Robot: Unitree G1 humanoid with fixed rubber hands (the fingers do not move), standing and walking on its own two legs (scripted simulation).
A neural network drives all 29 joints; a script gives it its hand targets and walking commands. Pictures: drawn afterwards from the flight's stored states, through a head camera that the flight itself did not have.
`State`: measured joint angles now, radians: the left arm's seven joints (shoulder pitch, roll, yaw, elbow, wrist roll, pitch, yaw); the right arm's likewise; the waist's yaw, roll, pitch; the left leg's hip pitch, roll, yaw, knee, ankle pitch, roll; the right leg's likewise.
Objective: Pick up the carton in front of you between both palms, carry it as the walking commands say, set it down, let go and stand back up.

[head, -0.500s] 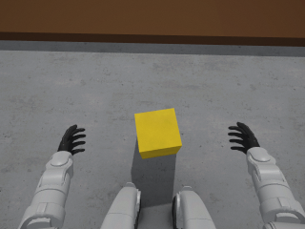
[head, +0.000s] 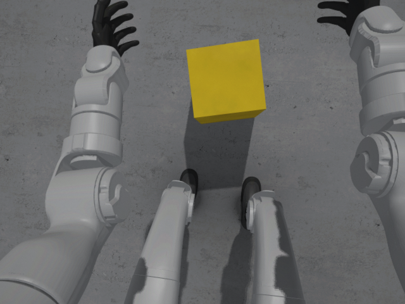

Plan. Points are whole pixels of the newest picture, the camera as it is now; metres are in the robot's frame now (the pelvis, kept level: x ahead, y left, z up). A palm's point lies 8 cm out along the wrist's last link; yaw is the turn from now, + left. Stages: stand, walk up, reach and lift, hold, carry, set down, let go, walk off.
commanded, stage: reach and lift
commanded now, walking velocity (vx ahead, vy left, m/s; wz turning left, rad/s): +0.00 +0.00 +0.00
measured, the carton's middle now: (225, 88) +0.54 +0.03 -0.53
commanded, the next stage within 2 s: none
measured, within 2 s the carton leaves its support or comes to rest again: leaves its support in 1.80 s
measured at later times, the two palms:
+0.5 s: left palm (145, 75) +0.50 +0.22 -0.28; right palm (303, 57) +0.57 -0.15 -0.29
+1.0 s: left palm (166, 90) +0.50 +0.21 -0.46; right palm (284, 78) +0.57 -0.15 -0.46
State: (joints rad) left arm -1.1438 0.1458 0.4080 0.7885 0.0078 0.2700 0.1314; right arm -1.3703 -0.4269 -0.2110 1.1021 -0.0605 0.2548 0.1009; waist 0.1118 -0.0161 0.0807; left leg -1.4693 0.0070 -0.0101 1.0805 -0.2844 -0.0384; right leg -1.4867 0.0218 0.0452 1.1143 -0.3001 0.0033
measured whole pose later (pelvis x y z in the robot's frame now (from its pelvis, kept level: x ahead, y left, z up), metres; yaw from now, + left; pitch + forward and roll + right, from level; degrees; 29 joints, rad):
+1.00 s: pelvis -0.02 +0.00 -0.27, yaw +3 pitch +38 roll +3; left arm -1.49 0.25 0.26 1.09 -0.16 0.08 0.16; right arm -1.65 -0.51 0.03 1.25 0.18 0.09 -0.03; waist 0.08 0.03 0.42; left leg -2.24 -0.04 -0.02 2.11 -0.54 -0.07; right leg -2.25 0.04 0.07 2.17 -0.58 0.03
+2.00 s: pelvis -0.01 +0.00 -0.27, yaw +2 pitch +41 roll +3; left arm -1.23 0.10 0.39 0.73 -0.07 0.27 0.19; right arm -1.37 -0.27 -0.11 0.91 0.04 0.29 -0.11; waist 0.06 0.03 0.16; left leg -2.28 -0.09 -0.07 2.13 -0.57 -0.11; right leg -2.29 0.09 0.07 2.17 -0.60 0.04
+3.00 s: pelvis +0.02 +0.00 -0.02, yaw +0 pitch +32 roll +1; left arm -0.68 -0.11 0.46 0.60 0.21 0.36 0.05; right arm -0.73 0.07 -0.39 0.67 -0.23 0.36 -0.03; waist 0.03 0.00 -0.24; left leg -1.40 -0.08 -0.12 1.29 -0.45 -0.06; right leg -1.40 0.10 0.11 1.30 -0.46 0.03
